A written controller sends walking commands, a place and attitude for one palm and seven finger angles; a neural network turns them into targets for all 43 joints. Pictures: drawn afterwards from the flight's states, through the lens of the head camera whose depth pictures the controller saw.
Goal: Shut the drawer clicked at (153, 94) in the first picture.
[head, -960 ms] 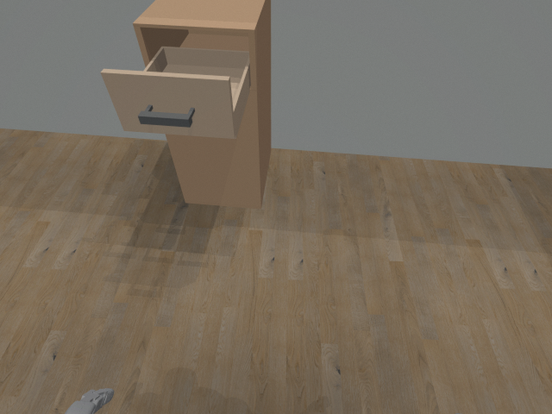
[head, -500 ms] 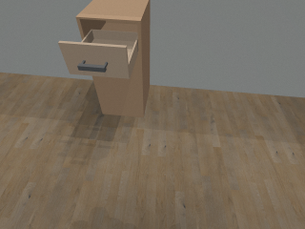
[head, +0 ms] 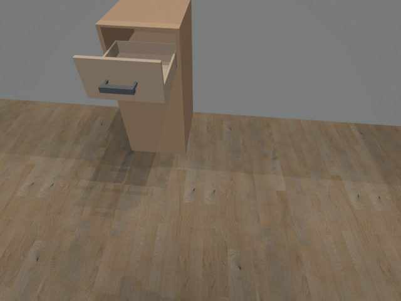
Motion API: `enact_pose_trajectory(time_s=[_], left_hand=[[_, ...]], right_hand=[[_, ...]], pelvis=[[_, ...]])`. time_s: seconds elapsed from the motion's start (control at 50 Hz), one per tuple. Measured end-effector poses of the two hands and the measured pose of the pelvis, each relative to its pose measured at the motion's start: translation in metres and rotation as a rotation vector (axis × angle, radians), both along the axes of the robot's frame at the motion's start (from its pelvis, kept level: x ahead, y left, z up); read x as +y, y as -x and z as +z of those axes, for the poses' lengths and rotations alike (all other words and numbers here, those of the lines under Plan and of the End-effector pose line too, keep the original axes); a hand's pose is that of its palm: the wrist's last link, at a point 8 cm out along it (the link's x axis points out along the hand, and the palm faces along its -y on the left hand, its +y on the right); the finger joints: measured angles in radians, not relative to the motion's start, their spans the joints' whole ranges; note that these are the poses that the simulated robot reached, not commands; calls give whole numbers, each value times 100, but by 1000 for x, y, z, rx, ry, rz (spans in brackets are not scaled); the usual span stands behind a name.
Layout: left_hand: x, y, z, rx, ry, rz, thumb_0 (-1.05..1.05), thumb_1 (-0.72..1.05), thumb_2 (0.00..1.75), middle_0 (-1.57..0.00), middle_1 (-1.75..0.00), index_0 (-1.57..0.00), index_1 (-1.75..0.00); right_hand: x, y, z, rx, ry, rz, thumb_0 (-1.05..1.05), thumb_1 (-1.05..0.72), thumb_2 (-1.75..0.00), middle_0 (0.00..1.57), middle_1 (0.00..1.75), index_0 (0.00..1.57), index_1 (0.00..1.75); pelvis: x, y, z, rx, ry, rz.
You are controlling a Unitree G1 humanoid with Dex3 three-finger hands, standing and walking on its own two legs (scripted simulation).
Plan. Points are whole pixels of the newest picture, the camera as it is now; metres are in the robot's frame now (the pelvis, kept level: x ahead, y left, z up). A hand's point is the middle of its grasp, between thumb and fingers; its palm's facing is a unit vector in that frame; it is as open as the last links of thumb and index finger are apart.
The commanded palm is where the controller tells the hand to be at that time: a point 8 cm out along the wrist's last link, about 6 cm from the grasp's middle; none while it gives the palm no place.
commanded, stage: stand and wait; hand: left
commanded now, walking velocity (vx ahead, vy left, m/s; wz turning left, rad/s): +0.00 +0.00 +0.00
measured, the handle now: (119, 86) +0.84 +0.36 -0.05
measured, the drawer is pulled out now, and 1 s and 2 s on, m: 0.29 0.29 0.29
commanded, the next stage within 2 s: look at it before walking up in 0.08 s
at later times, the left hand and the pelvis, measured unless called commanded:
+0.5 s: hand out of the picture +0.08 +0.25 -0.16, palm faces -0.03 -0.94 -0.33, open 7.3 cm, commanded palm none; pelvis +0.01 +0.00 +0.00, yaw +0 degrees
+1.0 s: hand out of the picture +0.08 +0.24 -0.16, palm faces +0.04 -0.95 -0.32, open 7.3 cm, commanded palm none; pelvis +0.01 +0.00 -0.01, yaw +3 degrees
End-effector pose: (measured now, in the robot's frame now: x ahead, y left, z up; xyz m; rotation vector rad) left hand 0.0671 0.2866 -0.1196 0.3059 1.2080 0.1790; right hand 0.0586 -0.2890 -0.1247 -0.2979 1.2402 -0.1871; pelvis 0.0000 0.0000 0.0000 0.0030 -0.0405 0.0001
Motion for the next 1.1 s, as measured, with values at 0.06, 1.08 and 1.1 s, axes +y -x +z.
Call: enact_pose_trajectory(time_s=[0.06,1.08,1.1], left_hand=[[0,0,-1,2,2,-2,0,91,90,-20,-30,-21,-30],[-8,22,-20,-6,45,121,0,91,90,-20,-30,-21,-30],[-8,29,-24,-4,54,136,0,91,90,-20,-30,-21,-30]], right_hand=[[1,1,0,3,-1,-2,1,-90,-89,20,30,20,30],[33,-18,-16,60,-35,66,1,-90,-89,20,30,20,30],[39,-17,-17,68,-37,72,1,-90,-89,20,30,20,30]], pelvis=[[0,0,0,3,0,-1],[9,0,-12,16,16,113],[12,2,-12,13,16,128]])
